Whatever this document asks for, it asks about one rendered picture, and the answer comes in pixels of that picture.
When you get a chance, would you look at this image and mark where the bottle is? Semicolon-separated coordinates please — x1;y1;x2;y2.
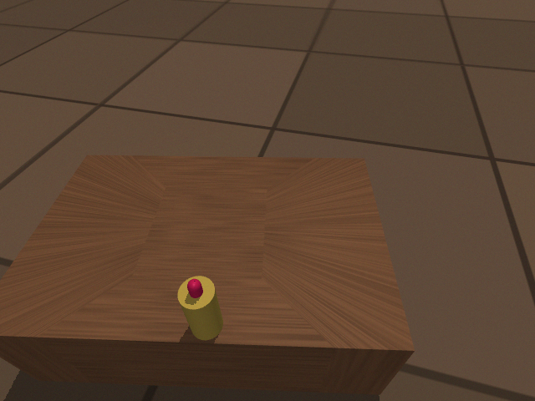
177;276;223;340

